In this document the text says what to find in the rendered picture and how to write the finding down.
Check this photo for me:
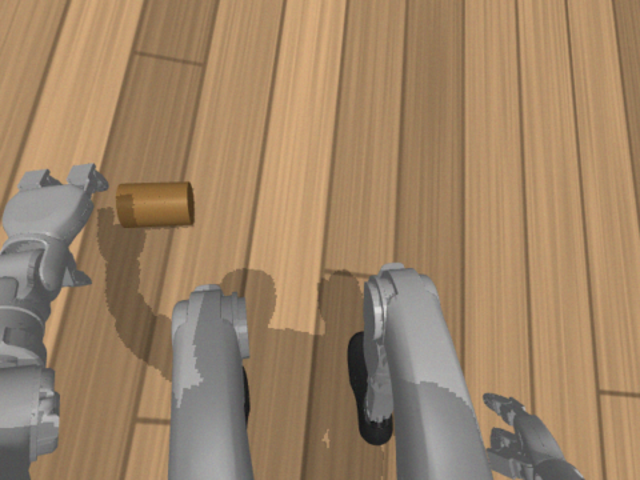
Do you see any right robot foot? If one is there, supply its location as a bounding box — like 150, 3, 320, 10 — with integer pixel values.
347, 331, 393, 446

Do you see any left robot hand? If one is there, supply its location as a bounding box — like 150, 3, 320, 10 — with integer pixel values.
2, 163, 109, 287

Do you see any right robot hand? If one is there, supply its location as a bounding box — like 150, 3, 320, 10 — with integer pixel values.
483, 393, 566, 480

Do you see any can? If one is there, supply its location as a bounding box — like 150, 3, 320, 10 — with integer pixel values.
116, 182, 194, 228

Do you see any right robot arm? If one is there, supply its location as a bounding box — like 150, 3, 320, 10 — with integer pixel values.
533, 459, 585, 480

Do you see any left robot arm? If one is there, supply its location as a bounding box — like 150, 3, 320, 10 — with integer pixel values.
0, 233, 69, 480

